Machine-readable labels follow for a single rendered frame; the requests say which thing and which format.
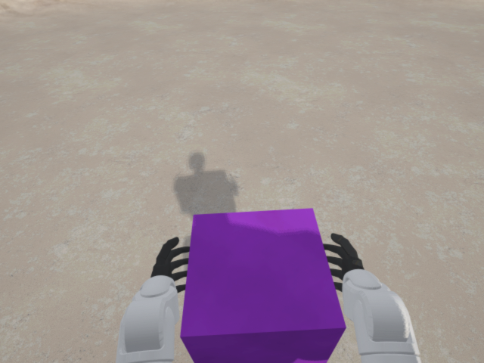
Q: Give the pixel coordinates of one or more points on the carton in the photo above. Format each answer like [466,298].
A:
[259,290]

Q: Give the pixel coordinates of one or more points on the left robot forearm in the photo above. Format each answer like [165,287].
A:
[147,329]

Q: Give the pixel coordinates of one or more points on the right robot hand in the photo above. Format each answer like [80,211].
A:
[349,258]

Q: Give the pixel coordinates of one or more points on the right robot forearm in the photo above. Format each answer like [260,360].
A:
[382,323]

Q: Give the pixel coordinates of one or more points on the left robot hand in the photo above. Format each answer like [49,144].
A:
[164,266]

